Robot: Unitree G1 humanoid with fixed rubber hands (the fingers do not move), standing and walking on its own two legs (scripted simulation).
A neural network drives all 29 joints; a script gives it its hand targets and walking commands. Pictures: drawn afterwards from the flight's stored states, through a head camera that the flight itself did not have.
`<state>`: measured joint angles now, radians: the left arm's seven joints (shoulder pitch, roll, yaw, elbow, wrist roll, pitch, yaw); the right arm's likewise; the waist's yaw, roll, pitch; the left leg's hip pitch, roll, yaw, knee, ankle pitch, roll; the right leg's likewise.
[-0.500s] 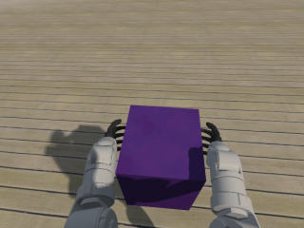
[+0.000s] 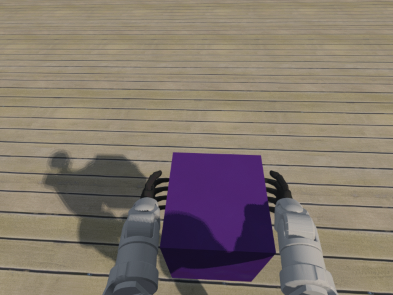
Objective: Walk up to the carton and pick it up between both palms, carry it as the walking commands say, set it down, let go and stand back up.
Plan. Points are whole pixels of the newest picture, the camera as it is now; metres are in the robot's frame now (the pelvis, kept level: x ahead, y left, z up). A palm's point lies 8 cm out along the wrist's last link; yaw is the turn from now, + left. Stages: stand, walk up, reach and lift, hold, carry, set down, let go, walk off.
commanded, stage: set down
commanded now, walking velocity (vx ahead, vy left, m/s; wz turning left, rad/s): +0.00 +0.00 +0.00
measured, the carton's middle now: (213, 220) +0.31 -0.05 -0.06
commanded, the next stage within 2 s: none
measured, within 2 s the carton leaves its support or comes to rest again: neither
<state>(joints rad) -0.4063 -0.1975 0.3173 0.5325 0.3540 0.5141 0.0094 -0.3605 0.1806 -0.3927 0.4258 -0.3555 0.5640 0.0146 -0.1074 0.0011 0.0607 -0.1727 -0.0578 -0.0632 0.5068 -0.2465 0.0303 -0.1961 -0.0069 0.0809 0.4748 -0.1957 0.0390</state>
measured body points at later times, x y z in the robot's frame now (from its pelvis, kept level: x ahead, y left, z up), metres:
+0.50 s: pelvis -0.02 -0.02 -0.04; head +0.11 -0.03 +0.39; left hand +0.35 +0.09 -0.09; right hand +0.31 -0.21 -0.09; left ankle +0.02 +0.10 -0.74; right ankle +0.05 -0.15 -0.74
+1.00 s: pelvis -0.04 -0.02 -0.12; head +0.14 -0.03 +0.29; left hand +0.38 +0.09 -0.18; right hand +0.34 -0.20 -0.18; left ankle +0.02 +0.10 -0.74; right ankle +0.05 -0.15 -0.74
